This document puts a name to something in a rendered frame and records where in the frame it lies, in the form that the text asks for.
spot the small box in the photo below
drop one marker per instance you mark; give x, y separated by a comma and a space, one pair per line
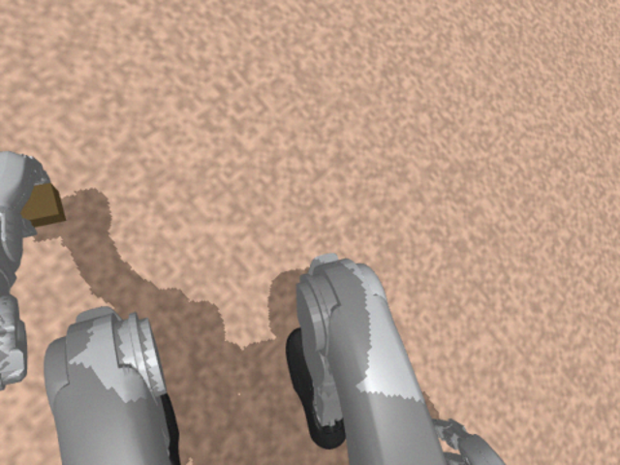
44, 206

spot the right robot foot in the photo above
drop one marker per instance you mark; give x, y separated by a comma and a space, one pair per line
326, 437

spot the right robot hand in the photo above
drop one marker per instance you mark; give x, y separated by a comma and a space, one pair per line
474, 449

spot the left robot hand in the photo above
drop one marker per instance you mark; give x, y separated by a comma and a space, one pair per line
18, 176

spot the left robot arm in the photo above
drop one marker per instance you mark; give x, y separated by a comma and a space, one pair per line
13, 340

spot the left robot foot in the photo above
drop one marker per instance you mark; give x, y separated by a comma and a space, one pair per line
172, 428

